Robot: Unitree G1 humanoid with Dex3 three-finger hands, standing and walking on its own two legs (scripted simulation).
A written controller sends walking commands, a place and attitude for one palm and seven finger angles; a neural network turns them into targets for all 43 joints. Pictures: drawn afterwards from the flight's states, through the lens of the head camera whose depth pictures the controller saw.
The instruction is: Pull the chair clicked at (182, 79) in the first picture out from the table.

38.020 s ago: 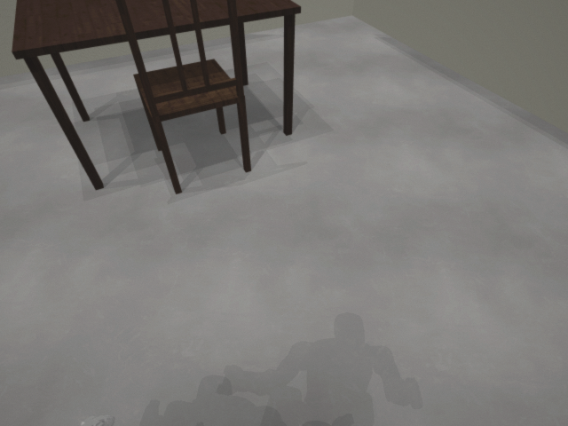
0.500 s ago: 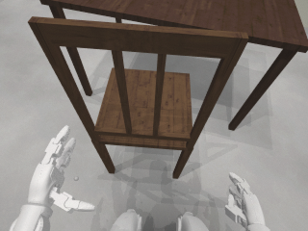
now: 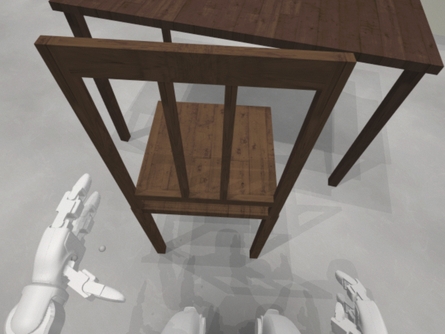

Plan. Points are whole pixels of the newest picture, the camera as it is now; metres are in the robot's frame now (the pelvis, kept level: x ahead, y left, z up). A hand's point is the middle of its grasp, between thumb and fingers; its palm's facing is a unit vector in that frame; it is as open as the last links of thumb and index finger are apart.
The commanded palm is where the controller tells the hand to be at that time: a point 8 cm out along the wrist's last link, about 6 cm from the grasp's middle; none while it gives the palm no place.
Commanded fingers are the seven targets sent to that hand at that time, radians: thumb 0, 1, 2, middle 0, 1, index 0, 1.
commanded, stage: raise the hand toward the chair's back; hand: left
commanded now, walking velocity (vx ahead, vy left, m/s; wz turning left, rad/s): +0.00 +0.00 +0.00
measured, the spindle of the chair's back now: (178, 152) +0.45 +0.12 +0.02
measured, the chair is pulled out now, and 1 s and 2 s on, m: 0.27 0.27 0.27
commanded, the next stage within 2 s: aim the fingers beside a spindle in 0.32 s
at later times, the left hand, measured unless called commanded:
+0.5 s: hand (117, 251) +0.24 +0.18 +0.04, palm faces +0.01 -1.00 -0.05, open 16.9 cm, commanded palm +0.22 +0.24 +0.04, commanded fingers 0.00 -0.50 0.30 -0.06 -0.08 -0.06 -0.08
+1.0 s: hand (144, 242) +0.26 +0.15 +0.01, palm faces -0.02 -1.00 -0.03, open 16.9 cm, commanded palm +0.25 +0.20 +0.02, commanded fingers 0.00 -0.50 0.30 -0.06 -0.08 -0.06 -0.08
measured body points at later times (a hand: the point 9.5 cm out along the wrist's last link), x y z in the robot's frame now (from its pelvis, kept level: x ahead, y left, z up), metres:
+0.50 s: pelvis +0.00 -0.02 +0.00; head +0.08 -0.02 +0.44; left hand +0.24 +0.24 +0.04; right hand +0.18 -0.26 -0.08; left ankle +0.00 +0.08 -0.66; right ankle +0.02 -0.12 -0.66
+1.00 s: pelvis +0.00 -0.02 -0.01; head +0.09 -0.02 +0.43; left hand +0.26 +0.20 +0.02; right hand +0.17 -0.27 -0.11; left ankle +0.00 +0.08 -0.66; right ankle +0.02 -0.12 -0.66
